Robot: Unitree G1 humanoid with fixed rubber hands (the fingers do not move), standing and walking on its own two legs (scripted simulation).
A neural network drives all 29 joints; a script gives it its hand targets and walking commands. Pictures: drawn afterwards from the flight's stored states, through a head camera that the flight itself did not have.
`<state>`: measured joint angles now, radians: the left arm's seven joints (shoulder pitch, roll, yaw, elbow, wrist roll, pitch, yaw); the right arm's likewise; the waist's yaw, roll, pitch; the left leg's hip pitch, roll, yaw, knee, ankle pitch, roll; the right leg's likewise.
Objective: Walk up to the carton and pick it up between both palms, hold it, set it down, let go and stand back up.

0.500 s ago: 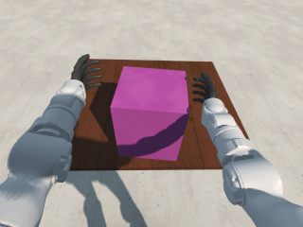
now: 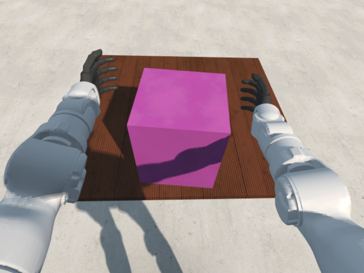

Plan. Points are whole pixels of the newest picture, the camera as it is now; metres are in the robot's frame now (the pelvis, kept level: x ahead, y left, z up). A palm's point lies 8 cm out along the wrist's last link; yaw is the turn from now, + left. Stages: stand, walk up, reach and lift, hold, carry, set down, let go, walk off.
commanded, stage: reach and lift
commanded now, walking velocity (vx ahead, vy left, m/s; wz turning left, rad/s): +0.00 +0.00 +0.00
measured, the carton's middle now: (180, 131) +0.48 +0.01 +0.01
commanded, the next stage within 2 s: none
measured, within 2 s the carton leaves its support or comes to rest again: neither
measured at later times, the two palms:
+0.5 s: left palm (105, 117) +0.47 +0.20 +0.06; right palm (253, 128) +0.46 -0.17 +0.05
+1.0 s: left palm (123, 115) +0.49 +0.16 +0.06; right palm (249, 126) +0.48 -0.17 +0.05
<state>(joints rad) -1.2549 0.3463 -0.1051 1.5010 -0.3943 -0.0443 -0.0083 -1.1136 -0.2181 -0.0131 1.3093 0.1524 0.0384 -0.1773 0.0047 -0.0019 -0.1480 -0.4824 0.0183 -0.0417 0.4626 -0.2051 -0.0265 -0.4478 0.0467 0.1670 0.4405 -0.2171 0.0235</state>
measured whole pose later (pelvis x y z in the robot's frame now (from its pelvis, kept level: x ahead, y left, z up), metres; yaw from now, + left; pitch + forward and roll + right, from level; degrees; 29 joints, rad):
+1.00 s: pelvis +0.00 +0.01 -0.01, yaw +0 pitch +29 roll -1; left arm -1.22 0.22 0.00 1.55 -0.17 -0.35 0.03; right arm -1.08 -0.20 -0.08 1.33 0.15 -0.28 -0.13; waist 0.00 0.01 -0.23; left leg -0.81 0.02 -0.04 0.48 -0.17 -0.03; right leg -0.77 0.05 0.17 0.44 -0.17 0.04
